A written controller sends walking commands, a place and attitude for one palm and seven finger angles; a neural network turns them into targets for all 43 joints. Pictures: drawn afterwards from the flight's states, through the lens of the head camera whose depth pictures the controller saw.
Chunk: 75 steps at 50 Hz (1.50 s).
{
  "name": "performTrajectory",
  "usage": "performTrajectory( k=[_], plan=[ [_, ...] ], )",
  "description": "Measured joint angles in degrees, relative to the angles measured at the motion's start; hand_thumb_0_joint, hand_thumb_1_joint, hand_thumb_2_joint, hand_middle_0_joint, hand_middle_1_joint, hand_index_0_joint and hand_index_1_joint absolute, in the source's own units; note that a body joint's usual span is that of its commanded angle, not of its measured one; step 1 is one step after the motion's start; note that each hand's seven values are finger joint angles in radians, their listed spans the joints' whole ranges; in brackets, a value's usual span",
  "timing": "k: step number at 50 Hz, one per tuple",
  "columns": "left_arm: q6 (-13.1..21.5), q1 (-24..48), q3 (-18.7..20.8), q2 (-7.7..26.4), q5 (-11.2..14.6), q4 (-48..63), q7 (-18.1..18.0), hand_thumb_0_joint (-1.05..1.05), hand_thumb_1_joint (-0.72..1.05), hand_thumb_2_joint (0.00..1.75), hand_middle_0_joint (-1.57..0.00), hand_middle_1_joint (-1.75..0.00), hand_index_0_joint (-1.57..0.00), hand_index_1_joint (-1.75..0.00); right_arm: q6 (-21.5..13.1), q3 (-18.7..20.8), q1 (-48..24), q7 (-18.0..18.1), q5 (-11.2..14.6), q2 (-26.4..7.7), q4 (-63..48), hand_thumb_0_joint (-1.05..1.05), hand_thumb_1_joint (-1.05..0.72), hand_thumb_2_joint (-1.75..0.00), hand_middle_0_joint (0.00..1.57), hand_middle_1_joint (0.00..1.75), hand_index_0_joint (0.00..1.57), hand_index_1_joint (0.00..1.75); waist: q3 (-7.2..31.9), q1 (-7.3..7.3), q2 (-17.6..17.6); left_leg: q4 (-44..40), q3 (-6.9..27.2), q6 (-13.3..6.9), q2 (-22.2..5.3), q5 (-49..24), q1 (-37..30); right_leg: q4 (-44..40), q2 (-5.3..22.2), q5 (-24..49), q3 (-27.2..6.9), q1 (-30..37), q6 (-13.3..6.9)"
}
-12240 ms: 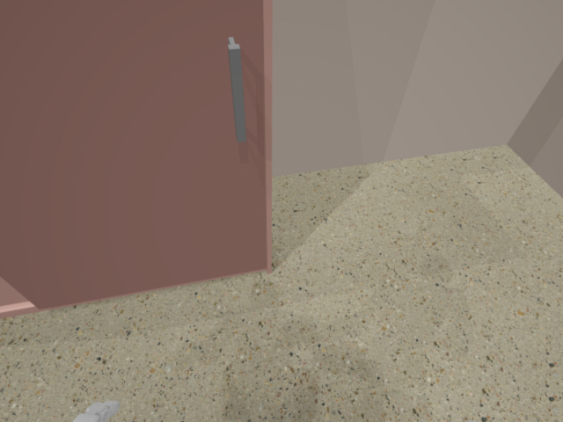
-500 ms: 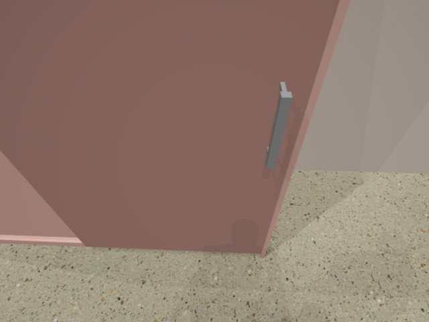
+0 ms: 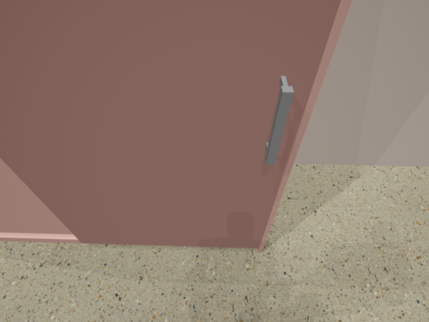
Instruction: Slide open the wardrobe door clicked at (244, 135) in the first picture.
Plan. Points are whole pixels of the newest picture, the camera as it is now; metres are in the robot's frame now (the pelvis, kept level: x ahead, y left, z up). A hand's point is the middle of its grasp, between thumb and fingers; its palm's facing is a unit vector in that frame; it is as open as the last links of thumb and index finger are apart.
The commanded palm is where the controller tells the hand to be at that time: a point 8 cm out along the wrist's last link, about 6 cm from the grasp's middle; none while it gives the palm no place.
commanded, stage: raise the hand with hooked fingers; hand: right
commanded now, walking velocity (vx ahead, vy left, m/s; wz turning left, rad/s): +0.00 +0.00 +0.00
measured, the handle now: (276, 124) +0.52 -0.11 +0.08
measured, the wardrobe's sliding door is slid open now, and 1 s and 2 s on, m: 0.00 0.00 0.00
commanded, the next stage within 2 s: none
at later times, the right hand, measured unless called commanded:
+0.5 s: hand out of the picture +0.13 -0.19 +0.00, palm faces +0.20 +0.97 -0.10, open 9.6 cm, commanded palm +0.14 -0.24 -0.01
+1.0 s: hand (356, 275) +0.21 -0.22 +0.01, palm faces -0.03 +1.00 -0.05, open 12.6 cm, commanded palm +0.19 -0.29 +0.05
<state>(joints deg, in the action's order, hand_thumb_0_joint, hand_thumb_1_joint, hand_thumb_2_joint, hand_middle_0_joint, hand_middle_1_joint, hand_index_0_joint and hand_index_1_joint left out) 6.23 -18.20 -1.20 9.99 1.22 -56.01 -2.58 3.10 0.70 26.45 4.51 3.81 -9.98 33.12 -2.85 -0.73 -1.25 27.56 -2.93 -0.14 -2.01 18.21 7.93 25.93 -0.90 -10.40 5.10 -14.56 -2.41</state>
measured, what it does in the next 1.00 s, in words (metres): stands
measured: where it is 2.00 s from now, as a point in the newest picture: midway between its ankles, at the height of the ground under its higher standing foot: outside the picture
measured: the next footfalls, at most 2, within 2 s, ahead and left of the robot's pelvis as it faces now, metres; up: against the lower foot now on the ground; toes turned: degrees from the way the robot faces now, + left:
none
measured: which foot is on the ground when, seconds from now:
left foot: down 0.00-1.00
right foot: down 0.00-1.00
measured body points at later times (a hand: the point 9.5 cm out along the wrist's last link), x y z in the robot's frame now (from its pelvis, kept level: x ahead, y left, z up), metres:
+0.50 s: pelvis -0.02 +0.05 -0.07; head +0.01 +0.03 +0.38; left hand +0.22 +0.28 -0.12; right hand +0.11 -0.24 +0.01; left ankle -0.04 +0.12 -0.74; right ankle +0.04 -0.09 -0.74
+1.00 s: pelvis -0.01 +0.01 -0.04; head +0.03 +0.00 +0.41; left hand +0.15 +0.28 -0.11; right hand +0.21 -0.28 +0.02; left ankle -0.04 +0.12 -0.74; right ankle +0.04 -0.09 -0.74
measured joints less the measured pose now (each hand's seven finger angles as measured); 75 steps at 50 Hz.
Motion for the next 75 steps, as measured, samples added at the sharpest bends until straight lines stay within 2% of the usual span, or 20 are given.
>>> performTrajectory(
  k=[3, 6, 8, 10, 12, 15, 17, 19, 23, 26, 29, 32, 34, 36, 40, 44, 50, 57, 66, 75],
  plan=[
    [5.42, -0.65, 0.18, 1.67, 1.31, 5.52, -0.54, 0.02, 0.91, 0.90, -0.20, -0.30, -0.20, -0.30, -4.24, 1.02, -0.07, 2.44, 3.58, -1.83, -17.78, 0.03, -0.92, -0.88, 0.20, 0.32, 0.20, 0.32, 2.04, 0.71, 0.90, 4.93, -0.51, 0.23, -1.28, 2.68, 3.15, 2.50, -1.07, -0.63, -0.43, -2.56, -0.11],
    [7.54, 1.79, 0.91, 3.78, 0.70, 10.44, -0.49, 0.02, 0.91, 0.90, -0.20, -0.30, -0.20, -0.30, -11.64, 2.70, -4.72, 0.46, 5.14, -1.63, -25.75, 0.03, -0.87, -0.87, 0.20, 0.35, 0.20, 0.34, 4.83, 2.35, 3.54, 8.17, -1.38, 0.57, -1.02, 3.85, 6.55, 7.17, -0.61, -2.23, -1.32, -6.97, -0.01],
    [7.73, 4.39, 1.55, 4.05, 0.01, 13.19, 0.24, 0.02, 0.91, 0.90, -0.20, -0.30, -0.20, -0.30, -18.83, 4.43, -7.46, -3.75, 6.66, -1.15, -26.49, 0.02, -0.83, -0.85, 0.20, 0.37, 0.20, 0.36, 7.53, 2.95, 3.70, 12.45, -1.00, 0.07, -0.56, 5.37, 11.60, 11.35, 0.17, -3.76, -1.05, -11.83, 0.41],
    [7.38, 6.76, 2.44, 3.70, -0.23, 15.96, 1.41, 0.02, 0.91, 0.90, -0.20, -0.30, -0.20, -0.30, -25.53, 5.67, -8.77, -10.52, 8.56, -0.75, -25.51, 0.01, -0.79, -0.84, 0.20, 0.39, 0.20, 0.39, 8.96, 2.86, 2.60, 17.06, -0.41, -0.58, 0.07, 7.17, 16.30, 15.60, 1.13, -5.44, -0.59, -16.14, 0.87],
    [6.72, 8.38, 2.99, 3.64, -0.04, 19.09, 2.19, 0.01, 0.91, 0.90, -0.20, -0.30, -0.20, -0.30, -29.71, 6.57, -8.38, -18.18, 10.11, -0.74, -23.54, 0.01, -0.74, -0.82, 0.20, 0.42, 0.21, 0.42, 9.18, 2.71, 0.98, 21.08, -0.32, -1.15, 0.59, 8.89, 19.75, 19.41, 1.87, -6.95, -0.62, -19.50, 1.26],
    [5.44, 9.32, 3.92, 4.32, 0.32, 23.53, 2.12, 0.01, 0.90, 0.90, -0.20, -0.30, -0.20, -0.30, -28.54, 8.22, -4.85, -24.56, 10.88, -1.24, -20.65, 0.00, -0.66, -0.79, 0.21, 0.46, 0.22, 0.46, 8.86, 1.86, -1.11, 25.43, -0.93, -2.13, 1.19, 11.03, 23.15, 23.92, 2.65, -8.81, -1.37, -23.22, 2.20],
    [4.74, 9.26, 4.60, 4.94, 0.24, 25.76, 1.55, 0.01, 0.90, 0.90, -0.20, -0.30, -0.20, -0.30, -26.33, 9.85, -0.95, -24.96, 11.49, -1.70, -20.77, 0.00, -0.61, -0.77, 0.22, 0.49, 0.22, 0.49, 8.54, 0.94, -1.86, 27.23, -1.70, -2.62, 1.64, 12.08, 24.51, 26.26, 3.09, -9.86, -2.23, -25.11, 2.61],
    [4.85, 8.78, 5.28, 5.33, -0.13, 26.86, 0.86, 0.01, 0.90, 0.90, -0.20, -0.30, -0.20, -0.30, -26.46, 11.71, 3.27, -23.19, 11.83, -2.27, -23.45, 0.01, -0.56, -0.75, 0.23, 0.52, 0.23, 0.52, 8.45, -0.20, -1.99, 28.43, -2.78, -3.05, 2.20, 12.87, 25.45, 28.43, 3.57, -10.80, -3.42, -26.87, 2.97],
    [6.25, 8.25, 5.13, 5.92, -0.61, 25.17, -0.36, 0.01, 0.90, 0.90, -0.20, -0.30, -0.20, -0.30, -33.67, 14.14, 6.46, -20.49, 13.51, -3.76, -31.80, 0.01, -0.47, -0.71, 0.23, 0.58, 0.23, 0.58, 8.80, -2.27, -0.21, 30.46, -5.62, -3.79, 3.04, 14.20, 26.94, 32.74, 4.03, -12.33, -6.47, -30.48, 3.57],
    [7.66, 9.17, 3.22, 6.01, 0.00, 22.65, -1.05, 0.01, 0.90, 0.90, -0.20, -0.30, -0.20, -0.30, -37.76, 13.86, 1.62, -23.63, 15.87, -4.19, -34.33, 0.01, -0.40, -0.68, 0.23, 0.62, 0.23, 0.62, 8.49, -2.68, 2.43, 31.97, -7.06, -3.88, 3.32, 14.75, 28.14, 35.29, 4.09, -12.88, -8.04, -32.70, 3.62],
    [7.62, 9.42, 1.08, 4.52, 0.94, 21.23, -1.71, 0.01, 0.90, 0.90, -0.20, -0.30, -0.20, -0.30, -33.94, 12.71, -5.75, -29.24, 16.05, -6.15, -31.64, 0.01, -0.33, -0.65, 0.23, 0.67, 0.23, 0.67, 8.37, -2.13, 3.96, 32.45, -6.86, -3.75, 3.36, 14.54, 29.33, 35.49, 4.21, -12.59, -7.88, -33.63, 3.47],
    [6.22, 8.20, -0.74, 2.63, 1.64, 21.51, -2.21, 0.02, 0.90, 0.90, -0.20, -0.30, -0.21, -0.30, -23.41, 12.54, -10.89, -33.04, 15.95, -8.86, -26.54, 0.01, -0.25, -0.62, 0.24, 0.71, 0.24, 0.71, 7.62, -0.34, 4.35, 30.94, -5.48, -3.36, 3.12, 13.56, 28.58, 32.95, 4.18, -11.61, -6.43, -31.83, 3.33],
    [5.46, 6.50, -1.33, 1.77, 1.52, 22.04, -2.34, 0.02, 0.90, 0.90, -0.20, -0.30, -0.21, -0.30, -17.61, 13.90, -11.48, -32.92, 16.75, -9.81, -24.78, 0.01, -0.21, -0.60, 0.25, 0.74, 0.25, 0.74, 7.42, 0.95, 4.13, 29.13, -4.26, -3.03, 3.02, 12.73, 27.40, 30.52, 4.21, -10.95, -5.16, -29.85, 3.34],
    [5.24, 4.37, -1.10, 1.37, 1.31, 22.32, -2.19, 0.02, 0.90, 0.90, -0.20, -0.30, -0.21, -0.30, -15.41, 16.54, -10.09, -30.72, 18.02, -9.53, -25.36, 0.00, -0.16, -0.58, 0.25, 0.77, 0.25, 0.77, 7.63, 1.71, 3.69, 27.11, -3.09, -2.76, 3.08, 11.91, 26.02, 28.24, 4.34, -10.53, -3.97, -27.84, 3.20],
    [5.90, 0.57, 0.91, 2.21, 1.16, 21.68, -1.63, 0.02, 0.90, 0.90, -0.20, -0.30, -0.21, -0.30, -19.20, 20.83, -6.37, -25.77, 19.23, -7.57, -30.04, 0.00, -0.07, -0.54, 0.26, 0.83, 0.26, 0.83, 8.28, 1.52, 2.94, 23.58, -1.91, -2.12, 2.96, 10.71, 23.39, 25.02, 4.18, -10.08, -2.72, -24.88, 2.60],
    [6.51, -0.24, 2.24, 5.05, 1.44, 20.45, -1.46, 0.02, 0.90, 0.90, -0.20, -0.30, -0.21, -0.30, -22.39, 20.54, -6.55, -26.70, 18.20, -7.39, -29.63, 0.00, 0.02, -0.50, 0.26, 0.89, 0.26, 0.89, 8.51, 0.87, 3.27, 22.17, -2.22, -1.35, 2.39, 10.20, 22.74, 24.51, 3.48, -9.91, -2.95, -24.91, 1.71],
    [8.19, 1.99, 2.44, 7.03, 1.82, 20.96, -2.51, 0.02, 0.90, 0.90, -0.20, -0.30, -0.20, -0.30, -18.88, 16.93, -8.89, -30.26, 16.76, -8.95, -27.26, 0.00, 0.16, -0.44, 0.27, 0.98, 0.27, 0.98, 7.35, 0.78, 2.82, 20.22, -2.05, -0.40, 1.87, 8.96, 21.28, 23.50, 2.88, -9.34, -2.69, -23.87, 0.45],
    [9.42, 4.23, 0.59, 5.07, 1.77, 23.23, -2.30, 0.02, 0.90, 0.90, -0.20, -0.30, -0.20, -0.30, -18.89, 19.53, -12.78, -26.50, 17.51, -10.72, -31.12, -0.01, 0.33, -0.37, 0.29, 1.09, 0.29, 1.09, 7.30, 0.51, 1.72, 16.78, -2.05, 0.26, 1.56, 7.45, 16.87, 21.18, 2.37, -8.58, -2.61, -19.98, -0.18],
    [7.73, 5.44, -2.43, 4.17, 2.23, 25.06, -2.61, 0.02, 0.90, 0.90, -0.20, -0.30, -0.21, -0.30, -8.30, 19.81, -19.37, -29.19, 16.28, -13.35, -24.47, -0.01, 0.47, -0.31, 0.29, 1.18, 0.30, 1.17, 6.48, -0.86, 3.27, 12.89, -2.32, 1.11, 0.85, 5.17, 13.11, 17.79, 1.39, -6.55, -2.70, -16.60, -1.13],
    [7.66, 4.22, -3.57, 3.95, 2.10, 22.66, -3.33, 0.02, 0.90, 0.90, -0.20, -0.30, -0.21, -0.30, -9.72, 23.23, -25.32, -30.34, 16.48, -15.25, -23.08, -0.01, 0.50, -0.30, 0.30, 1.20, 0.30, 1.20, 4.64, -1.12, 2.60, 9.41, -2.54, 0.89, 0.94, 3.22, 9.48, 14.35, 1.22, -4.62, -2.90, -12.97, -1.02]
  ],
)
